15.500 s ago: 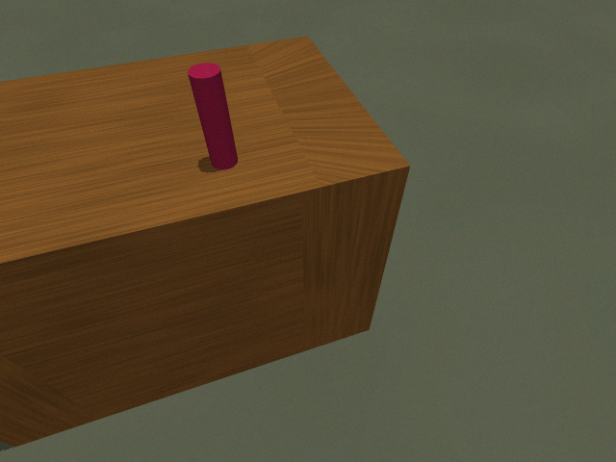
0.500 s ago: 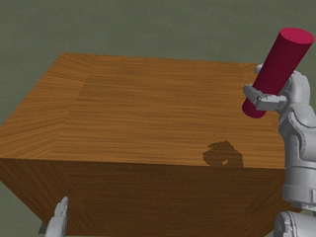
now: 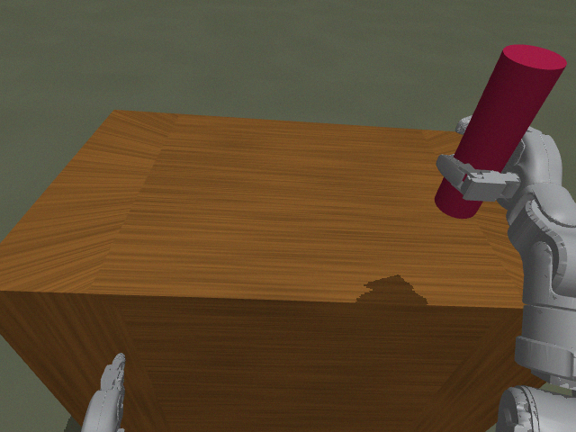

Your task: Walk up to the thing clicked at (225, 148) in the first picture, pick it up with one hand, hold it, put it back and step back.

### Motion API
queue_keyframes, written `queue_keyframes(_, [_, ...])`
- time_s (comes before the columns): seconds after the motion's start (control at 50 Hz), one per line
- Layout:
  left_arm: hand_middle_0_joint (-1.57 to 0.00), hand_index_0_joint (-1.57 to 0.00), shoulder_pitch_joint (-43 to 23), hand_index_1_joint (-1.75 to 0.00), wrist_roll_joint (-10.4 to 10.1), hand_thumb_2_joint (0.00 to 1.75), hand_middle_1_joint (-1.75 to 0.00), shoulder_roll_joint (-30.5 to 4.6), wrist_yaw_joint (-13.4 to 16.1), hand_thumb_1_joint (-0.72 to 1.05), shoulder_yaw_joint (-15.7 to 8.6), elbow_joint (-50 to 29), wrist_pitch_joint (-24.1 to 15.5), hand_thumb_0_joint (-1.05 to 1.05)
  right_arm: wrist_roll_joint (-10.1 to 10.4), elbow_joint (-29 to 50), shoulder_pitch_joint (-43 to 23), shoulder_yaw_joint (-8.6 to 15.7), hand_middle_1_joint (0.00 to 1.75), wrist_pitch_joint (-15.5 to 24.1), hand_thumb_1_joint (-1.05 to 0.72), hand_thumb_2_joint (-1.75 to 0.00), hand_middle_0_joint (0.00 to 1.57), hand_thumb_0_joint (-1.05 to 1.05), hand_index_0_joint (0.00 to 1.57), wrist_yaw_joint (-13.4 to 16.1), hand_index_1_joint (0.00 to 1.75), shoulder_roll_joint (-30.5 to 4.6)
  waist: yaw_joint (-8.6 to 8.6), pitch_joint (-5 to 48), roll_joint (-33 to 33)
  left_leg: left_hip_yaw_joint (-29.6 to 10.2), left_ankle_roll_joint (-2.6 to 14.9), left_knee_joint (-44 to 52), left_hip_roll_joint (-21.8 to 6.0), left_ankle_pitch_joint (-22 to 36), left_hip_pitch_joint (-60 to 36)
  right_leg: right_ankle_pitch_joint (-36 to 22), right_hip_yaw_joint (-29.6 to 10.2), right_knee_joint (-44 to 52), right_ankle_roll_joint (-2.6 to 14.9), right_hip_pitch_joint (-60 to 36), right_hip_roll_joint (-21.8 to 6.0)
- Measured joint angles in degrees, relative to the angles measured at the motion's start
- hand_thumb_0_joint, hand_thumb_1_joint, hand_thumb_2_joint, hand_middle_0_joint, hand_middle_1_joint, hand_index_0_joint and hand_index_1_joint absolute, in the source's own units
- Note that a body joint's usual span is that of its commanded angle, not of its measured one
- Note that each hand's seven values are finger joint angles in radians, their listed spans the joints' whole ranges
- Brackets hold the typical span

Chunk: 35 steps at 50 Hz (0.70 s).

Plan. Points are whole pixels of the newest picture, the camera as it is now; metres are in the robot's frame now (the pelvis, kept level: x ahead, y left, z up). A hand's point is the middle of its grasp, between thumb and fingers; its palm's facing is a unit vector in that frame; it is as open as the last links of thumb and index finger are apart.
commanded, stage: hold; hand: right
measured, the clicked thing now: (487, 143) +0.35 -0.19 +0.29
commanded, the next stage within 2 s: none
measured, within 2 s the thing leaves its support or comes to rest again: neither
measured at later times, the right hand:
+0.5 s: hand (476, 152) +0.35 -0.18 +0.28, palm faces +0.15 +0.99 -0.01, open 7.9 cm
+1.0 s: hand (471, 162) +0.35 -0.18 +0.27, palm faces +0.15 +0.99 +0.00, open 7.9 cm
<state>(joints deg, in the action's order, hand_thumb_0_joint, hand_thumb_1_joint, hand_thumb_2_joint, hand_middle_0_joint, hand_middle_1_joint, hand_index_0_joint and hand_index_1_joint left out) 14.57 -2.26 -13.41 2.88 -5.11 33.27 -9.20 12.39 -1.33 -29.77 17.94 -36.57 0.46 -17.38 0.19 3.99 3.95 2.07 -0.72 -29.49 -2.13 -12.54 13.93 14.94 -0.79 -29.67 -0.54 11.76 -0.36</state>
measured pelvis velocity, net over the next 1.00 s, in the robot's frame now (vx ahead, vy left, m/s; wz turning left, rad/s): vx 0.01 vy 0.00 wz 0.00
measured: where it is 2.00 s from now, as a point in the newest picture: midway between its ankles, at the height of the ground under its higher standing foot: outside the picture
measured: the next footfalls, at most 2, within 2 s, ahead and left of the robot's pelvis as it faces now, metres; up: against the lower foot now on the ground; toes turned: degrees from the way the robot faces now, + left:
none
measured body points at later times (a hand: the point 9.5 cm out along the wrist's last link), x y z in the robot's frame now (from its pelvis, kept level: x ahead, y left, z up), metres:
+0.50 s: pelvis +0.00 +0.00 +0.00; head -0.05 +0.03 +0.45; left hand +0.18 +0.25 -0.07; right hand +0.33 -0.23 +0.29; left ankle +0.04 +0.13 -0.74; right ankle +0.01 -0.13 -0.74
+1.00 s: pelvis +0.01 +0.00 +0.00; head -0.05 +0.03 +0.45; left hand +0.18 +0.25 -0.07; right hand +0.33 -0.23 +0.27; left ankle +0.04 +0.13 -0.74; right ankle +0.01 -0.13 -0.74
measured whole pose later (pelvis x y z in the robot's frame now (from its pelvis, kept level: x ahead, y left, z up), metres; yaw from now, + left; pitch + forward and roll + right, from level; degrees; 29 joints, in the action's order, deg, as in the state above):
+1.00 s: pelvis +0.01 +0.00 +0.00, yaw +0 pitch -3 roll +0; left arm 12.8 -2.6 -13.4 2.2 -5.1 37.2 -10.3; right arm 13.4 6.0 -27.4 17.5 -41.6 0.7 -16.1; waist 0.5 4.4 4.4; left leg 2.1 -1.0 -28.6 -2.3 -12.6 12.6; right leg 15.1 -0.8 -29.0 -0.3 10.6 -0.2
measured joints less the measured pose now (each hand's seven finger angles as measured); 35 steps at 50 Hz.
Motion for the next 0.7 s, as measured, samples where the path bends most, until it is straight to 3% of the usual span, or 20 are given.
queue_keyframes(0.52, [-0.05,-0.05,-1.72,-0.06,-0.27,0.06,-0.05,-0.18,-0.51,-0.54,-0.12,3.43,-1.46,-0.02,1.30,5.02,-0.83,0.12,1.16,-6.03,0.17,-1.11,0.80,-0.02,0.85,-0.25,1.18,-0.11,0.29,0.60,0.71,0.25,-0.12,0.77,-0.19,0.11,-0.90,-0.16,-0.23,0.66,0.11,-0.73,0.19])
queue_keyframes(0.7, [-0.06,-0.05,-1.49,-0.06,-0.38,0.06,-0.05,-0.13,-0.64,-0.55,0.03,3.41,-1.65,-0.02,1.03,3.98,-0.69,0.08,1.16,-6.47,0.17,-1.11,0.80,-0.02,0.85,0.07,1.18,0.11,0.24,0.77,0.49,0.20,-0.16,0.79,-0.28,-0.07,-0.87,-0.10,-0.19,0.91,0.13,-0.81,0.28])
